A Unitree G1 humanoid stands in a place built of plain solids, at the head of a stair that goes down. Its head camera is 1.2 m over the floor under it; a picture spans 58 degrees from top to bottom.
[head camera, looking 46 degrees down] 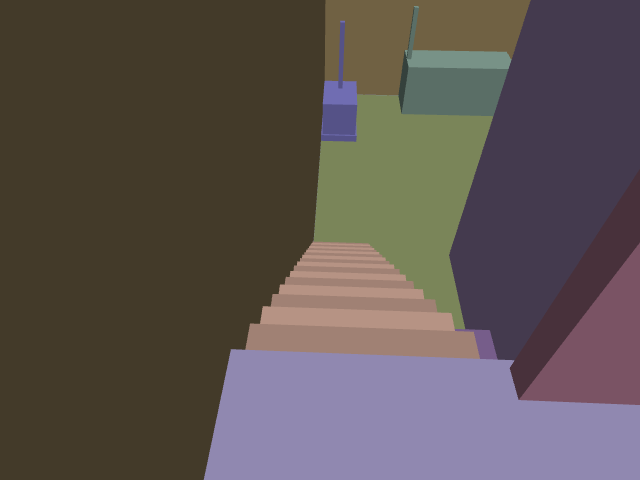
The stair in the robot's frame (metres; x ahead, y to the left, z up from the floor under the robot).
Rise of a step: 0.21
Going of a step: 0.23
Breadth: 0.85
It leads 2 degrees to the right of straight ahead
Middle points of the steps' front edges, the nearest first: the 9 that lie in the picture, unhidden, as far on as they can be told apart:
0.67 -0.14 0.00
0.90 -0.16 -0.21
1.13 -0.16 -0.41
1.35 -0.17 -0.62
1.58 -0.18 -0.83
1.81 -0.19 -1.04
2.04 -0.20 -1.25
2.26 -0.21 -1.46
2.49 -0.22 -1.67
